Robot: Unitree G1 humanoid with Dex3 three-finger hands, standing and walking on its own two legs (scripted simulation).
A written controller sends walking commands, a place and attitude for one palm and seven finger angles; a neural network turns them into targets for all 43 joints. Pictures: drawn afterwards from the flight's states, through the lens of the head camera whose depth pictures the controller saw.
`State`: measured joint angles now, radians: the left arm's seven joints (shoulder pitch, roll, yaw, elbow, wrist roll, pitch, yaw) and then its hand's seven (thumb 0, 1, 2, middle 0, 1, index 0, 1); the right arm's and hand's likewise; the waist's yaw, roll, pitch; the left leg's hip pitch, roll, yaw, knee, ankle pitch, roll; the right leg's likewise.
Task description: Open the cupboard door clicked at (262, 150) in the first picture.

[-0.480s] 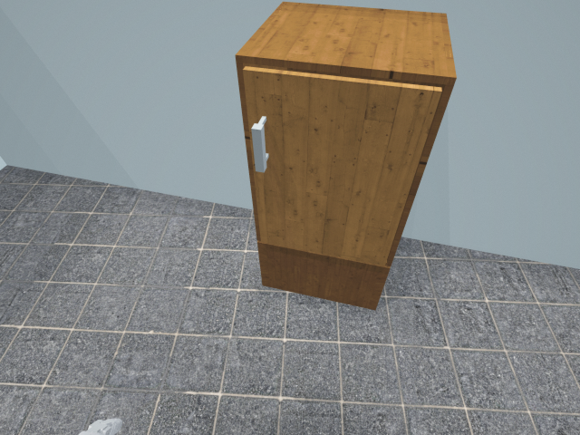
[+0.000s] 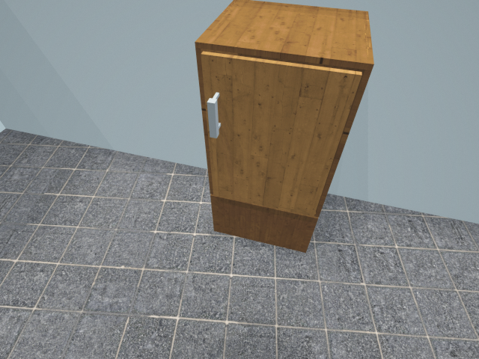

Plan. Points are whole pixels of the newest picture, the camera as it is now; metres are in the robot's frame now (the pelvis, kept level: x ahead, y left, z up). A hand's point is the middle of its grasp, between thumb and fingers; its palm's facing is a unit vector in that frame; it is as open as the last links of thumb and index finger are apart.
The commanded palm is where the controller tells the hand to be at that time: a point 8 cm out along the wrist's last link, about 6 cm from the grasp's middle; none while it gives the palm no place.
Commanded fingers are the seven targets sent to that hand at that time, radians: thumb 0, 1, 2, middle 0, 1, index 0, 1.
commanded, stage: stand and wait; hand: left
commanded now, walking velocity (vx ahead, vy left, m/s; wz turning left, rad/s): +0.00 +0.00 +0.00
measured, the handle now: (215, 115) +0.78 +0.12 -0.03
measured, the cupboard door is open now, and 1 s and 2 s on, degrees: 0 0 0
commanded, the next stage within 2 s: look at it before walking up in 0.34 s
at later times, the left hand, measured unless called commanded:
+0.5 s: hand out of the picture +0.07 +0.24 -0.15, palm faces -0.02 -0.95 -0.32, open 7.4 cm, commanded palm none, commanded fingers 0.00 0.90 0.90 -0.20 -0.30 -0.20 -0.30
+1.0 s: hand out of the picture +0.07 +0.24 -0.15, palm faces -0.01 -0.94 -0.33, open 7.4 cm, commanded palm none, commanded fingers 0.00 0.90 0.90 -0.20 -0.30 -0.20 -0.30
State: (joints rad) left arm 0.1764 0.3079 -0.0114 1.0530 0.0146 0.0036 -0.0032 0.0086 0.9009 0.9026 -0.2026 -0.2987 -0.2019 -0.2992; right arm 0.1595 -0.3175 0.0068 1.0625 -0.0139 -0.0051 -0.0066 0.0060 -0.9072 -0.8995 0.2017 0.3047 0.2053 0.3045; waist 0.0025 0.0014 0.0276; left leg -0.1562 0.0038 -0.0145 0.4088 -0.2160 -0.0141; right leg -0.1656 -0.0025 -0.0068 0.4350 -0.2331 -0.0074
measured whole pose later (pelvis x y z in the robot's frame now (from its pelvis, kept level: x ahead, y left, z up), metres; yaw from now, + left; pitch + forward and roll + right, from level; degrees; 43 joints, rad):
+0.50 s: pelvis +0.00 +0.00 +0.00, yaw +0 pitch -2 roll +0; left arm 0.15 0.31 0.00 1.09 0.02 0.00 0.00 0.01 0.90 0.90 -0.20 -0.30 -0.20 -0.30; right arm 0.16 -0.31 0.01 1.11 -0.01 -0.01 -0.01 0.01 -0.91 -0.90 0.20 0.30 0.20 0.30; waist 0.00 0.00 0.02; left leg -0.14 0.00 -0.01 0.37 -0.20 -0.01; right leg -0.15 0.00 -0.01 0.40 -0.21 -0.01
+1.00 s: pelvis +0.01 +0.00 +0.00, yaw +0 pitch -2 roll +0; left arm 0.16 0.32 0.00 1.10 0.02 -0.01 0.00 0.01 0.90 0.90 -0.20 -0.30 -0.20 -0.30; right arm 0.14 -0.32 0.01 1.11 -0.01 -0.01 -0.01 0.00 -0.91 -0.90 0.20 0.30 0.20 0.30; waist 0.00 0.01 0.02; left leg -0.12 0.01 -0.02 0.34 -0.20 -0.02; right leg -0.13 0.00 -0.01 0.37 -0.21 -0.01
